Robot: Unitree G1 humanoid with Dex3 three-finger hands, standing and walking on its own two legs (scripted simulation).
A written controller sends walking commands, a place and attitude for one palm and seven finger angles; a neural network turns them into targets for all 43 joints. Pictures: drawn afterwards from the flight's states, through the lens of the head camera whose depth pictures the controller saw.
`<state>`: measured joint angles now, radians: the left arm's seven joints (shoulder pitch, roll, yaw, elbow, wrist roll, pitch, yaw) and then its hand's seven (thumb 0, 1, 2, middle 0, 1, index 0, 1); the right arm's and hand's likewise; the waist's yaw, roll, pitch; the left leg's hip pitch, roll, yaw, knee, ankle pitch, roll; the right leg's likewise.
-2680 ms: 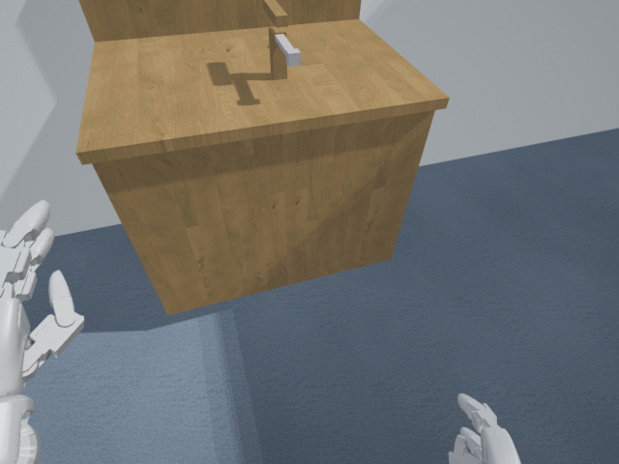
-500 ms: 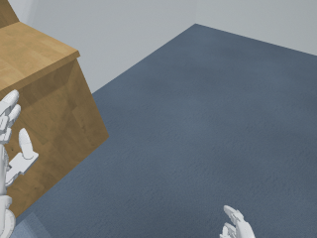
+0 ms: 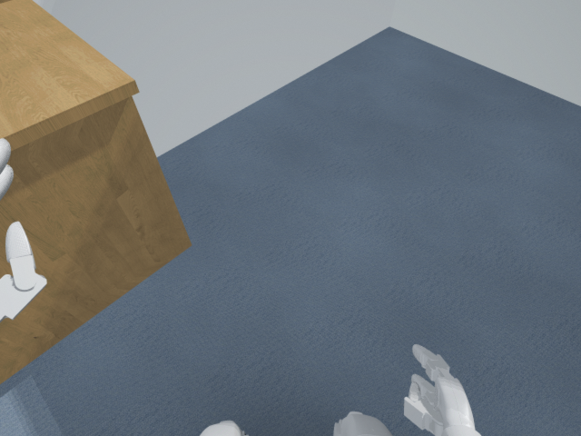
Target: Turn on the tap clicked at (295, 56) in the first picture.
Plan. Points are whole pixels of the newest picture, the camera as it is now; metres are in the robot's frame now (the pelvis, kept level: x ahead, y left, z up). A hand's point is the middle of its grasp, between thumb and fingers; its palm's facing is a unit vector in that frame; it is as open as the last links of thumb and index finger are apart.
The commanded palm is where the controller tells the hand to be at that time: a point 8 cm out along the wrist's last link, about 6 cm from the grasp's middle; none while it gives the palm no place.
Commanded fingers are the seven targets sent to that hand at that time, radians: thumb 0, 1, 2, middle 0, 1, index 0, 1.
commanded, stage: turn to face it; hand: left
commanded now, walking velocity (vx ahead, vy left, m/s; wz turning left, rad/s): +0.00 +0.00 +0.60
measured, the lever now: out of the picture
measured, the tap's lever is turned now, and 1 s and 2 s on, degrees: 0 0 0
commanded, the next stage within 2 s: take the last steps up to it in 0.52 s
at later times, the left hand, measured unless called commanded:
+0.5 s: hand out of the picture +0.15 +0.24 +0.19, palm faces +0.60 -0.69 -0.39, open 7.5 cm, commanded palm +0.08 +0.27 +0.19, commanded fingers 0.00 0.90 0.90 -0.20 -0.30 -0.20 -0.30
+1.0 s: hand out of the picture +0.07 +0.21 +0.19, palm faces +0.68 -0.58 -0.45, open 7.5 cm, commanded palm +0.00 +0.23 +0.19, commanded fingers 0.00 0.90 0.90 -0.20 -0.30 -0.20 -0.30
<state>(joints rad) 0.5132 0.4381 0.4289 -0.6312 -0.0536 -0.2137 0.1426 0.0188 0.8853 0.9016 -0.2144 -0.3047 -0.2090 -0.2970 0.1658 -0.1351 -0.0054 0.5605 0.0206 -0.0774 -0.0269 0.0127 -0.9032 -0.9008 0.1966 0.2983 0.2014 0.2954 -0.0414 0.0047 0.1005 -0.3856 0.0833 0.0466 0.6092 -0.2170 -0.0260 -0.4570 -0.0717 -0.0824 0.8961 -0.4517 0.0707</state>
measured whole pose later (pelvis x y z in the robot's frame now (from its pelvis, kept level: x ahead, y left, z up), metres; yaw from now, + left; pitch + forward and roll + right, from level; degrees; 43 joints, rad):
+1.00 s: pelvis -0.03 -0.09 +0.02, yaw +25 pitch +0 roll +3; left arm 0.50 0.36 0.33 -0.46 -0.03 -0.21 0.14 0.02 0.88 0.90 -0.22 -0.30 -0.21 -0.30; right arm 0.23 -0.26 -0.04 0.66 -0.01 -0.06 -0.06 0.02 -0.90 -0.90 0.20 0.30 0.20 0.30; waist -0.01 -0.01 0.03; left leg -0.48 0.07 0.08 0.95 -0.31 -0.03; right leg -0.25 -0.11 -0.17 0.45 -0.20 -0.02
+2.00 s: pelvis +0.09 +0.04 +0.01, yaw +24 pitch +1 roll -1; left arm 0.51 0.38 0.38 -0.55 -0.02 -0.23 0.16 0.02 0.89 0.90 -0.21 -0.30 -0.21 -0.30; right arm 0.22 -0.13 0.02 0.60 0.00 -0.11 -0.04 0.01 -0.90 -0.90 0.20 0.30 0.20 0.30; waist -0.01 0.02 0.04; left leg -0.22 0.12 0.16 0.50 -0.29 -0.03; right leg -0.44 -0.06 -0.15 0.78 -0.38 0.02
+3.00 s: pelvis +0.30 +0.11 +0.01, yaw +26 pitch +0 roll +1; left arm 0.48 0.34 0.35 -0.51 -0.02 -0.23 0.16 0.02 0.88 0.90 -0.21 -0.30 -0.21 -0.30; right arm 0.20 -0.23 -0.02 0.63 -0.01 -0.06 -0.06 0.02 -0.90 -0.90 0.20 0.30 0.20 0.30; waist -0.01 -0.02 0.08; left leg -0.40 0.06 0.12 0.75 -0.34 -0.01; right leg -0.24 -0.07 -0.16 0.52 -0.28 -0.03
